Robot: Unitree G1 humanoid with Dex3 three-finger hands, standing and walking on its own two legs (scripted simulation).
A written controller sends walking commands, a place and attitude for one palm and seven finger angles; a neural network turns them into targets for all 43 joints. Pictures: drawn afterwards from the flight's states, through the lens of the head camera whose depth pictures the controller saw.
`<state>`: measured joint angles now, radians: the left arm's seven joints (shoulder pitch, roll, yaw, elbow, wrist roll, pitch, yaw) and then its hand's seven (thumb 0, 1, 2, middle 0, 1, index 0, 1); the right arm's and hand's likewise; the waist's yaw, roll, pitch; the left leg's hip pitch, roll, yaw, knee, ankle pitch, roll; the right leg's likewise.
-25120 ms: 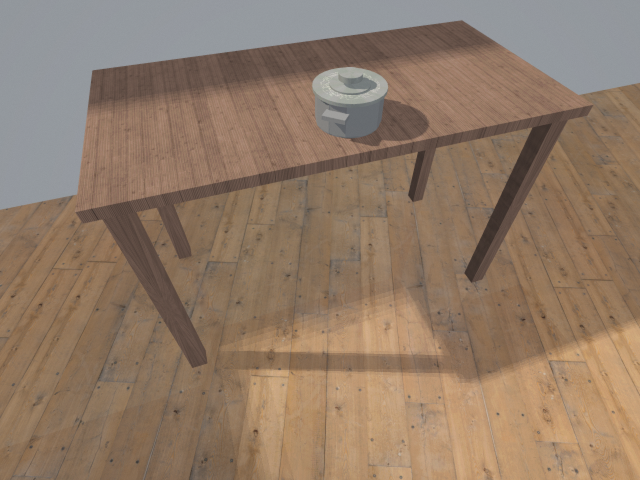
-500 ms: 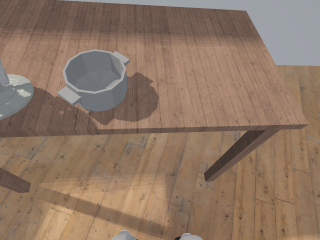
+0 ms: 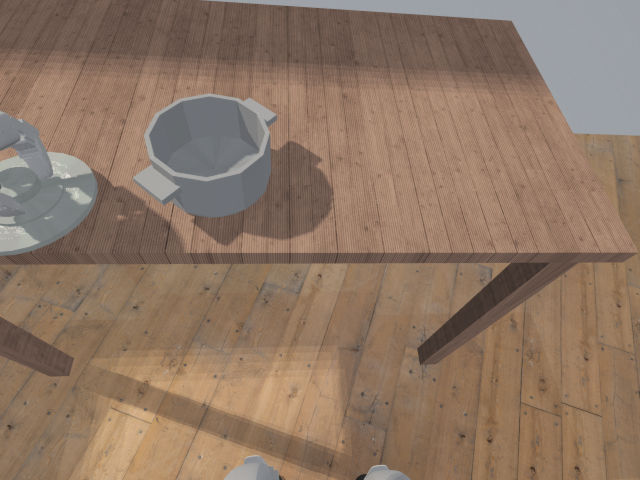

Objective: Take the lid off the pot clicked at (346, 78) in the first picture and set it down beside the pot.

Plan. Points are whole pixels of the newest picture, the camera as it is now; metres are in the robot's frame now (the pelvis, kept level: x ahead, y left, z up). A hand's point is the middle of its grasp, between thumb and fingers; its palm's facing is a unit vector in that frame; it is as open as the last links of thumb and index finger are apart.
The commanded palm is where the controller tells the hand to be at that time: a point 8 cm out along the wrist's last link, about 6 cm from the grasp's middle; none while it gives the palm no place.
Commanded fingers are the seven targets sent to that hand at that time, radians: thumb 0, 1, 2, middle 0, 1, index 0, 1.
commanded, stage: open the fingers wide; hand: left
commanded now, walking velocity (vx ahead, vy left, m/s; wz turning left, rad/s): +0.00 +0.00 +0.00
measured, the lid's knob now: (14, 185) +0.46 +0.36 +0.06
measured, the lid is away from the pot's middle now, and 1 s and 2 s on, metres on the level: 0.24 0.24 0.24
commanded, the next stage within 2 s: raise the empty hand in 0.98 s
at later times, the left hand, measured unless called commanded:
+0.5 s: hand out of the picture +0.41 +0.35 +0.10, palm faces -0.45 -0.13 -0.88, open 8.5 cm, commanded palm +0.48 +0.36 +0.16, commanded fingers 0.00 0.18 0.56 -0.39 -1.00 -0.39 -0.99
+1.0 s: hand out of the picture +0.44 +0.35 +0.10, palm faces -0.45 -0.15 -0.88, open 11.0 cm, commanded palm +0.48 +0.35 +0.16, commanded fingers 0.00 0.02 0.58 -0.32 -0.91 -0.32 -0.91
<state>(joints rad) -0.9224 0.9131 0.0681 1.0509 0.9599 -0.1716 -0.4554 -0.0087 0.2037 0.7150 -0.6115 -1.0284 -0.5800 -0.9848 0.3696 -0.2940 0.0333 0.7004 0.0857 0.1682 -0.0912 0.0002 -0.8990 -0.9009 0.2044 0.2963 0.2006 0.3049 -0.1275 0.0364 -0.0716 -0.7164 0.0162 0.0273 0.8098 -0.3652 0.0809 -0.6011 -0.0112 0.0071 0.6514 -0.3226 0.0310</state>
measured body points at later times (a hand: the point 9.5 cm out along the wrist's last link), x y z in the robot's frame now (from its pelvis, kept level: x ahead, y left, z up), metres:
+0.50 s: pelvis -0.01 -0.01 +0.00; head +0.07 +0.02 +0.44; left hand +0.43 +0.35 +0.15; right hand +0.04 -0.30 -0.11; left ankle +0.01 +0.06 -0.71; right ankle -0.01 -0.19 -0.71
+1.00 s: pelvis +0.00 -0.01 +0.00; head +0.09 +0.01 +0.44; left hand +0.46 +0.35 +0.15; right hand +0.01 -0.30 -0.11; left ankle +0.01 +0.06 -0.71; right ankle -0.01 -0.19 -0.71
